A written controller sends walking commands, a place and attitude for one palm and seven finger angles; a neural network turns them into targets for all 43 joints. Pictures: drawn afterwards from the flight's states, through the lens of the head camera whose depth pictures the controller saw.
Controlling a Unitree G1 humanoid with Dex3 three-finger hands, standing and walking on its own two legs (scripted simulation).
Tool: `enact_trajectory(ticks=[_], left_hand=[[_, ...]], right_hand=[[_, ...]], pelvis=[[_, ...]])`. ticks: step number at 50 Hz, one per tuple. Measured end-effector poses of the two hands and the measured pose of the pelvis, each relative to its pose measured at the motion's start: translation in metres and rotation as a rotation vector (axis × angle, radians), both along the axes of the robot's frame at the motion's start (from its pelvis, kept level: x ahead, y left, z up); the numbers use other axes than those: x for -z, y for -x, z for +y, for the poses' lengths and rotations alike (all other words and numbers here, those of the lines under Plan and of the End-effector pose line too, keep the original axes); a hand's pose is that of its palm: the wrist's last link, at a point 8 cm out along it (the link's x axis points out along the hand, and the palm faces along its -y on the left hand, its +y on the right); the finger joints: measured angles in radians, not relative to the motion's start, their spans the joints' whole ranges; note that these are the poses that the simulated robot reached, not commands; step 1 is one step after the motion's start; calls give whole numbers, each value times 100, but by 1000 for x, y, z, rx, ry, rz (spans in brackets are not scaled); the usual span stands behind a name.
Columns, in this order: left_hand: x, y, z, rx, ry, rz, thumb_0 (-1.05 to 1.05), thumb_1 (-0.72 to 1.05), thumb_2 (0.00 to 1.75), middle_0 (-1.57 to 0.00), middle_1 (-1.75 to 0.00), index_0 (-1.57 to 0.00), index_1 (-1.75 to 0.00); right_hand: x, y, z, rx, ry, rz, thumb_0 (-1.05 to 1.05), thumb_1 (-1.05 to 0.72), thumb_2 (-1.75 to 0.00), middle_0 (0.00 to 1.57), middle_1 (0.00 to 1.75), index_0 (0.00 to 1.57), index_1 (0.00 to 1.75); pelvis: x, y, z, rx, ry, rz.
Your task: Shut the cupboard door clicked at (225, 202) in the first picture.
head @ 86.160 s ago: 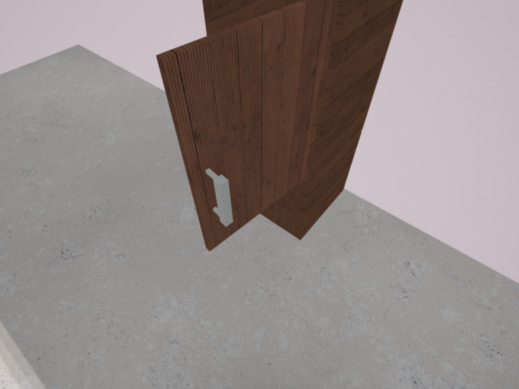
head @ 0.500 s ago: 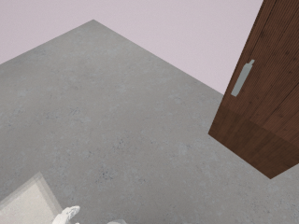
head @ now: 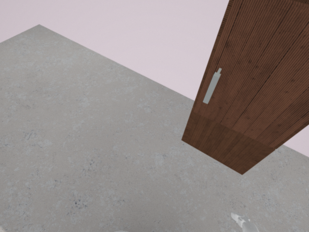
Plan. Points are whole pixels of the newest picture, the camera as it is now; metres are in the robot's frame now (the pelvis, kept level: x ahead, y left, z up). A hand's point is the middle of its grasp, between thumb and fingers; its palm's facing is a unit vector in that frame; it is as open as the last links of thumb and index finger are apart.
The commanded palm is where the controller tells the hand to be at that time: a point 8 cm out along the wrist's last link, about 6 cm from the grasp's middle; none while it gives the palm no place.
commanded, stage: turn to face it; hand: left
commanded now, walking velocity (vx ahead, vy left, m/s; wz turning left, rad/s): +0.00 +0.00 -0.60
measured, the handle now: (212, 86) +0.69 -0.19 -0.09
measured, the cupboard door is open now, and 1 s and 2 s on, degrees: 4 4 4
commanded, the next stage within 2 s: take the last steps up to it in 0.50 s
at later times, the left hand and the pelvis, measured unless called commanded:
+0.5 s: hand (116, 209) +0.19 +0.13 -0.14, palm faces -0.28 -0.92 -0.28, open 7.4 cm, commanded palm none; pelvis +0.02 -0.03 +0.00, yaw -16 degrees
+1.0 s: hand (114, 213) +0.18 +0.13 -0.17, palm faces -0.33 -0.93 -0.14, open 7.4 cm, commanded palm none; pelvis +0.09 -0.04 +0.02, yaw -22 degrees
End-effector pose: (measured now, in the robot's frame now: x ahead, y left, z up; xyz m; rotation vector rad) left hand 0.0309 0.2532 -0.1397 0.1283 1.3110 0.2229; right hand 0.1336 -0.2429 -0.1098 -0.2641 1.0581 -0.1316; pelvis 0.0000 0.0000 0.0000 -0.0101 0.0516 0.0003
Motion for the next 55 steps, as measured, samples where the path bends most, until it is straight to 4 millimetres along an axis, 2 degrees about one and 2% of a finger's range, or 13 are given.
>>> enact_trajectory(ticks=[6, 12, 16, 21, 24, 28, 34, 38, 42, 44, 47, 50, 55], left_hand=[[-5, -34, 23, 92, -4, 1, 1, 90, 89, -21, -30, -20, -30], [-16, -81, 21, 194, -13, -38, 1, 91, 89, -20, -30, -19, -30], [-20, -116, -1, 276, -17, -72, 1, 91, 90, -20, -30, -19, -30], [-23, -155, -47, 387, -31, -151, 1, 91, 90, -20, -30, -19, -30], [-27, -164, -71, 430, -41, -183, 0, 91, 89, -20, -30, -19, -30], [-34, -159, -90, 439, -35, -171, 0, 90, 89, -20, -30, -20, -30], [-28, -145, -99, 429, 4, -123, 0, 90, 89, -21, -30, -20, -30], [-16, -136, -92, 402, 39, -87, 0, 90, 89, -21, -30, -20, -30], [4, -131, -76, 370, 67, -33, 0, 90, 89, -21, -30, -20, -30], [11, -132, -69, 375, 69, 13, 0, 90, 89, -21, -30, -20, -30], [7, -141, -66, 408, 70, 66, 1, 91, 89, -21, -30, -20, -30], [-1, -161, -70, 422, 69, 64, 1, 91, 89, -20, -30, -19, -30], [-7, -201, -90, 454, 56, 38, 1, 91, 89, -20, -30, -19, -30]], right_hand=[[-12, 29, 7, 50, 30, 34, 1, -91, -90, 21, 30, 20, 30], [-10, 78, -1, 166, 25, 117, 1, -91, -90, 21, 30, 20, 30], [-1, 117, -13, 254, 6, 180, 1, -91, -90, 21, 30, 20, 30], [25, 164, -36, 363, -40, 251, 1, -91, -90, 21, 30, 20, 30], [37, 180, -47, 418, -56, 291, 1, -91, -90, 21, 30, 20, 30], [33, 179, -51, 443, -72, 289, 1, -91, -90, 20, 30, 20, 30], [22, 157, -46, 441, -92, 229, 1, -91, -90, 20, 30, 20, 30], [15, 136, -39, 424, -86, 196, 1, -91, -90, 20, 30, 20, 30], [12, 113, -32, 408, -50, 142, 1, -91, -90, 20, 30, 20, 30], [9, 108, -28, 420, -35, 125, 1, -91, -90, 20, 30, 20, 30], [0, 113, -21, 457, -29, 140, 1, -91, -90, 21, 30, 20, 30], [-5, 125, -14, 485, -39, 205, 1, -91, -90, 21, 30, 20, 30], [-5, 145, -5, 541, -83, 326, 1, -91, -90, 21, 30, 20, 30]], pelvis=[[-9, -4, 11, 85, 18, -16], [-15, -9, 11, 159, 34, -20], [-12, -11, 2, 203, 28, -23], [1, -15, -21, 251, -2, -29], [4, -16, -29, 274, -2, -30], [-5, -19, -36, 293, -14, -35], [-11, -25, -41, 311, -12, -34], [-10, -36, -38, 320, 3, -33], [-2, -55, -31, 335, 22, -31], [0, -63, -29, 355, 17, -35], [-7, -77, -31, 378, 20, -35], [-15, -90, -36, 383, 25, -30], [-19, -111, -51, 407, 25, -31]])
